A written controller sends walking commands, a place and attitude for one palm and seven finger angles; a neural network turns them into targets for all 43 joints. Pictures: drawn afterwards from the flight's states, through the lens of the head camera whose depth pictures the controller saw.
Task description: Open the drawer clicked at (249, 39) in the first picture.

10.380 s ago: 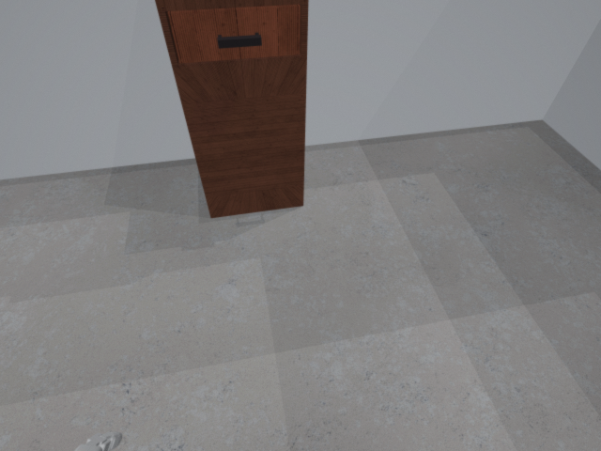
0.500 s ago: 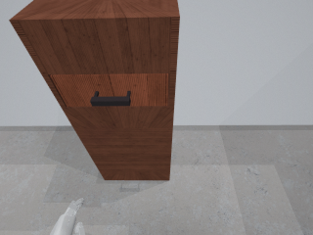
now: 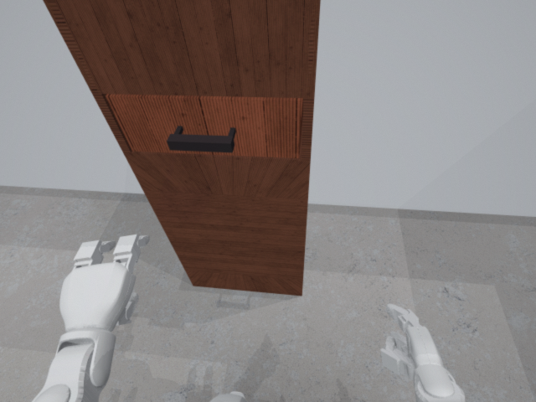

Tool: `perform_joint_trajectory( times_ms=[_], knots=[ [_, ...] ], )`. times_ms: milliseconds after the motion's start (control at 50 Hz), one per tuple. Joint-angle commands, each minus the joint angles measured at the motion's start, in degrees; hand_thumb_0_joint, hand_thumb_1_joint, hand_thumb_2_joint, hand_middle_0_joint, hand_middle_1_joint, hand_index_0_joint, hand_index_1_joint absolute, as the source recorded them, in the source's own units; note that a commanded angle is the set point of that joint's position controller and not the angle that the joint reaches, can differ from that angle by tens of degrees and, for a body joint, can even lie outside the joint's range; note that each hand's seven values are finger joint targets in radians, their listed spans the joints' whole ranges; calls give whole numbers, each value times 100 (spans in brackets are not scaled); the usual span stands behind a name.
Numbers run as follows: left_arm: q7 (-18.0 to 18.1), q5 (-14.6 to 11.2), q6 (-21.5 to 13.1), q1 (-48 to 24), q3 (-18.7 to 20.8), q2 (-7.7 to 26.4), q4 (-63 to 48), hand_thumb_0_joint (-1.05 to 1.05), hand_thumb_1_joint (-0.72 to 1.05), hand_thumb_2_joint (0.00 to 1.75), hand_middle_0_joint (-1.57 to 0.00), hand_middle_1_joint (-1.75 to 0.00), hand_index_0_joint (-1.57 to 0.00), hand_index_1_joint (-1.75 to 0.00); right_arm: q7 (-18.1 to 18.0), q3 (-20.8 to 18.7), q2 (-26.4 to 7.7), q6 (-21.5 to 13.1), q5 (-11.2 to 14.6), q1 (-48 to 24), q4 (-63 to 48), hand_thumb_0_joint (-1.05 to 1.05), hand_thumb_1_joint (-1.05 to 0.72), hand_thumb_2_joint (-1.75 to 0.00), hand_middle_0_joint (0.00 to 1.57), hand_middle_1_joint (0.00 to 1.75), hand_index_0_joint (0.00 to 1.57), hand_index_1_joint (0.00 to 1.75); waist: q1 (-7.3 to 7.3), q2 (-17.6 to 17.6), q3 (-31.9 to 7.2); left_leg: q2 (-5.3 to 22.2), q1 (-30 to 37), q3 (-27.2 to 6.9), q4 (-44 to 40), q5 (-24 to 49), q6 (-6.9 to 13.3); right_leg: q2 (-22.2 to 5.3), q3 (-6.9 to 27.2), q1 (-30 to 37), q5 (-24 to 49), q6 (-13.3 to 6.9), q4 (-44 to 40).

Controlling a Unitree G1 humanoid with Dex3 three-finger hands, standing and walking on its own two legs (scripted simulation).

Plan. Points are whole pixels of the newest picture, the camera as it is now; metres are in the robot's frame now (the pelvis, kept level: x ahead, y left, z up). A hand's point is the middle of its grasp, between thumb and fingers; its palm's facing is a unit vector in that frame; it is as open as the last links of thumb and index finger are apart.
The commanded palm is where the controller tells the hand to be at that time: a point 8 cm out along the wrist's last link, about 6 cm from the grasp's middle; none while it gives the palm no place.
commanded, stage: raise the hand with hooked fingers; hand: left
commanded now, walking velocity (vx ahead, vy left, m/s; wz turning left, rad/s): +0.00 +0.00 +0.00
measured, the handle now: (203, 137) +0.57 +0.22 +0.06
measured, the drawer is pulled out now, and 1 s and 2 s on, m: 0.00 0.00 0.00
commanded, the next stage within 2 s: move the hooked fingers above the handle in 1.26 s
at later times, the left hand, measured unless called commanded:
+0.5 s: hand (109, 228) +0.31 +0.27 +0.11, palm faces +0.12 -0.10 -0.99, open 12.8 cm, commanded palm +0.27 +0.27 +0.17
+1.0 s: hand (83, 178) +0.34 +0.29 +0.18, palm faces +0.07 -0.08 -0.99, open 13.8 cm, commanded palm +0.30 +0.29 +0.23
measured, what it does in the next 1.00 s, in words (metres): shifts its weight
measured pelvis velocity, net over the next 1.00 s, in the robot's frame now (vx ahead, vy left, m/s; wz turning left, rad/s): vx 0.02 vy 0.05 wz -0.01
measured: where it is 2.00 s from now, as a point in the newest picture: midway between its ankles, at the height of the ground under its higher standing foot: outside the picture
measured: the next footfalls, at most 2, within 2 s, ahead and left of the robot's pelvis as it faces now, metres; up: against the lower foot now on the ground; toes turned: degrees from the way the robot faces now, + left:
none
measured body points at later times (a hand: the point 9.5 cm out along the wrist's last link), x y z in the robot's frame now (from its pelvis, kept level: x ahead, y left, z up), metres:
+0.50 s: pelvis +0.02 +0.04 +0.03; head +0.05 +0.01 +0.48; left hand +0.29 +0.28 +0.16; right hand +0.22 -0.19 -0.08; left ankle +0.03 +0.14 -0.70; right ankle -0.01 -0.07 -0.70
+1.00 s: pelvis +0.02 +0.05 +0.04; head +0.03 +0.01 +0.49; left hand +0.33 +0.30 +0.23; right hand +0.21 -0.16 -0.07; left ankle +0.04 +0.14 -0.70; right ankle -0.01 -0.07 -0.70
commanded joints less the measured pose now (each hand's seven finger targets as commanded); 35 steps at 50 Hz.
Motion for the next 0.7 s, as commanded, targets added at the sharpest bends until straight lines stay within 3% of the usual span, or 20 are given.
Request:
perform_joint_trajectory(
  times_ms=[0,60,100,140,220,260,320,360,480,640,680],
  knots=[
    [-484,-237,239,-319,655,1161,-938,0,13,57,-25,-80,-25,-80,-143,-130,-704,-208,70,-556,-828,0,-90,-90,20,30,20,30,-68,-544,-1035,-442,753,14,-912,1049,305,-193,1431,1424,2228,382,-1655],
    [-816,-319,21,-89,752,1172,-1265,0,6,54,-26,-84,-26,-84,-99,-128,-704,-204,61,-485,-815,0,-90,-90,20,30,20,30,32,-541,-927,-433,946,16,-1176,1335,302,-190,1150,1696,2877,414,-1605],
    [-840,-324,-160,22,985,1296,-1382,0,1,52,-26,-87,-26,-87,-72,-153,-716,-219,45,-460,-819,0,-90,-90,20,30,20,30,89,-613,-866,-420,1031,26,-1276,1441,310,-163,1055,1749,2854,382,-1651],
    [-737,-334,-380,-148,1022,1251,-1723,0,-3,50,-27,-90,-27,-90,-36,-211,-710,-253,40,-399,-811,0,-90,-90,20,30,20,30,80,-337,-974,-438,1229,34,-1305,1545,316,-161,995,1693,2862,350,-1653],
    [-403,-246,-492,-731,1060,1241,-1892,0,-13,46,-27,-96,-27,-96,17,-333,-753,-271,53,-322,-758,0,-90,-90,20,30,20,30,-31,-221,-1046,-406,1563,18,-1310,1677,322,-83,775,1327,2466,282,-1654],
    [-323,-228,-403,-1072,917,1167,-1931,0,-17,44,-28,-99,-28,-99,39,-388,-778,-255,88,-260,-701,0,-90,-90,20,30,20,30,-87,0,-1222,-367,1851,-4,-1332,1728,312,-42,626,1177,2211,253,-1621],
    [-397,-221,-164,-1524,712,1157,-1951,0,-24,41,-28,-103,-28,-103,50,-408,-816,-227,141,-292,-688,0,-90,-90,20,30,20,30,-127,-74,-1229,-321,2065,-56,-1418,1884,312,-26,548,1156,2168,250,-1652],
    [-559,-265,14,-1623,661,1235,-1951,0,-29,39,-29,-107,-29,-107,35,-397,-827,-187,185,-327,-676,0,-90,-90,20,30,20,30,-82,-3,-1300,-310,2217,-87,-1529,2079,304,-22,508,1351,2285,250,-1690],
    [-1197,-342,409,-2070,639,1462,-1780,0,-43,33,-29,-115,-29,-115,32,-258,-825,-14,289,-461,-679,0,-90,-90,20,30,20,30,-38,-29,-973,-239,2430,-155,-1916,2524,250,19,417,1689,2386,250,-1943],
    [-1906,-503,475,-3004,625,1682,-1586,0,-50,30,-30,-120,-30,-120,51,-115,-816,129,337,-467,-643,0,-90,-90,20,30,20,30,-75,-59,-803,-215,2700,-192,-2258,2618,229,54,381,2003,2322,247,-2318],
    [-2027,-525,418,-3302,676,1830,-1692,0,-50,30,-30,-120,-30,-120,45,-105,-840,131,335,-473,-655,0,-90,-90,20,30,20,30,-74,21,-943,-216,2811,-207,-2303,2676,226,55,382,2082,2334,248,-2366]
  ],
)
